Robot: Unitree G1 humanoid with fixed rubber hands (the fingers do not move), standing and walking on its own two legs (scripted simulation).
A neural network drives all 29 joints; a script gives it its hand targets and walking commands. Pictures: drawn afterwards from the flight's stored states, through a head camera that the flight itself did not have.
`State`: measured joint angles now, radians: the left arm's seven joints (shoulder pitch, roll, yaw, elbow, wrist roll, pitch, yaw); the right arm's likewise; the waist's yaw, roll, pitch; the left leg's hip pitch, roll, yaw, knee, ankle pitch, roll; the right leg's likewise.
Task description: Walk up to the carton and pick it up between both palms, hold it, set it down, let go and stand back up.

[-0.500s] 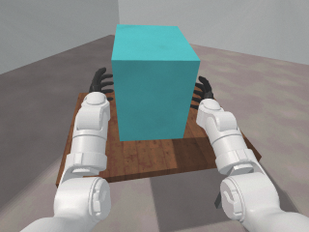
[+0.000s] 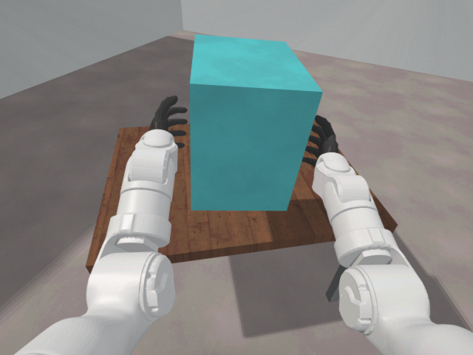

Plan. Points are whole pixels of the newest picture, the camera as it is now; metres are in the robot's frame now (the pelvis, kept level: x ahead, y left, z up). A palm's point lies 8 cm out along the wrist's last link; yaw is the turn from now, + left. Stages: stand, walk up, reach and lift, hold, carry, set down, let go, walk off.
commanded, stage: hold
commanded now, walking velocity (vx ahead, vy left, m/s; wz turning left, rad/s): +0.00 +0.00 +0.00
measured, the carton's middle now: (240, 121) +0.52 +0.00 +0.17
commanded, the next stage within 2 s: none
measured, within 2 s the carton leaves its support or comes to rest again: neither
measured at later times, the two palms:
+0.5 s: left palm (145, 152) +0.37 +0.16 +0.20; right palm (317, 142) +0.38 -0.12 +0.21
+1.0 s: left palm (169, 138) +0.40 +0.13 +0.21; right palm (330, 156) +0.39 -0.16 +0.18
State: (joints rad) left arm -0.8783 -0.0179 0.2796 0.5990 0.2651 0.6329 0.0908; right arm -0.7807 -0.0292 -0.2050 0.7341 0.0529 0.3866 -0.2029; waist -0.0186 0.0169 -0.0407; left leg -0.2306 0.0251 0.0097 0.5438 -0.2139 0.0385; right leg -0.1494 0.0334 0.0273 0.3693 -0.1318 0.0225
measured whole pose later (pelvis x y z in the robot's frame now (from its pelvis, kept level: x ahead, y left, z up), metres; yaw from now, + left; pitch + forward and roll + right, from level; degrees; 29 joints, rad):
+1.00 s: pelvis +0.01 -0.01 +0.00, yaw +0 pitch -6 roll -2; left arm -0.82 -0.04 0.28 0.47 0.31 0.66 0.07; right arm -0.75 -0.02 -0.18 0.69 0.11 0.33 -0.22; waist -0.03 -0.01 -0.01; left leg -0.17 0.02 0.01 0.49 -0.20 0.02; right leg -0.11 0.03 0.03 0.35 -0.13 0.02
